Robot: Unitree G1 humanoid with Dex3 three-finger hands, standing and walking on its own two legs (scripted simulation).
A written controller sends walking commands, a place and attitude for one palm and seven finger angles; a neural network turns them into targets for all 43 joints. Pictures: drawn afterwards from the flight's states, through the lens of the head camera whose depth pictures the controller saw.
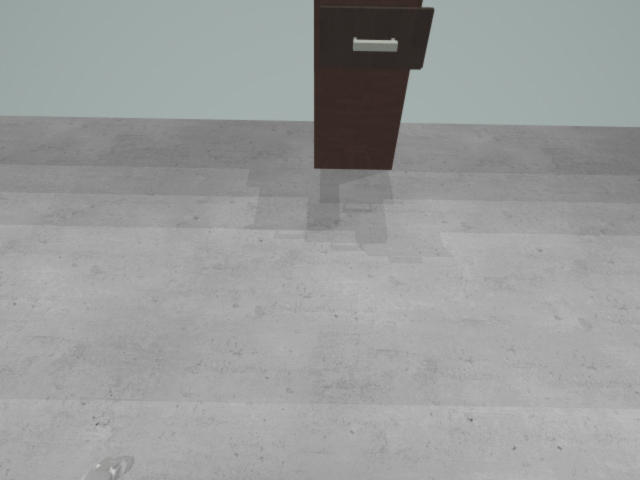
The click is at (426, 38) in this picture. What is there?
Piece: drawer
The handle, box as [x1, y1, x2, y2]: [353, 37, 397, 51]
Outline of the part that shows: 353,39 353,50 396,51 397,41 394,38 391,38 390,40 357,40 356,37 354,37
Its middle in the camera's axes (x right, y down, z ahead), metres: +0.17 -0.63 +1.24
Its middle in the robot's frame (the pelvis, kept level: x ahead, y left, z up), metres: +1.35 -0.11 -0.01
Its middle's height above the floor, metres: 0.75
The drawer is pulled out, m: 0.30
